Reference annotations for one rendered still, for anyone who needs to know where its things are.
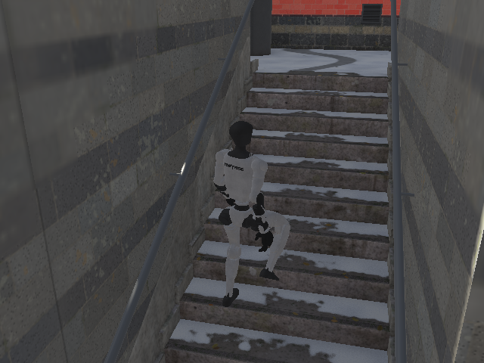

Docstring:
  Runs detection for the right robot upper arm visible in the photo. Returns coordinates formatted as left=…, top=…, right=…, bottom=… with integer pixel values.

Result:
left=249, top=157, right=268, bottom=203

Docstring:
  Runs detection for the robot left thigh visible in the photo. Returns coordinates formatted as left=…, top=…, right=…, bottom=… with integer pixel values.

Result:
left=219, top=206, right=241, bottom=259

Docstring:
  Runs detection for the left robot forearm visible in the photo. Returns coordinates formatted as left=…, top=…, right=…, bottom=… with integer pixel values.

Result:
left=214, top=183, right=230, bottom=199

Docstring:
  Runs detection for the robot thigh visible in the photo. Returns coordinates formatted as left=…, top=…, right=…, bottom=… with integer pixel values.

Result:
left=219, top=206, right=241, bottom=259
left=247, top=210, right=289, bottom=234

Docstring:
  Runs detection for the right robot forearm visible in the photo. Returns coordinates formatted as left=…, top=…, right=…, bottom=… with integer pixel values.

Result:
left=253, top=193, right=269, bottom=234

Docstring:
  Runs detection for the robot right thigh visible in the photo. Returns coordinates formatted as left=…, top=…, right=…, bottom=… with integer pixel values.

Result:
left=247, top=210, right=289, bottom=234

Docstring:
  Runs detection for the right robot hand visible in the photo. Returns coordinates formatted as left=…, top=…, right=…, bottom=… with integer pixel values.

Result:
left=255, top=231, right=274, bottom=252

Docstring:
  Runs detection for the left robot upper arm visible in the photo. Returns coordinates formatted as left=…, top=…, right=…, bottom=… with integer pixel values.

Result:
left=213, top=149, right=230, bottom=186

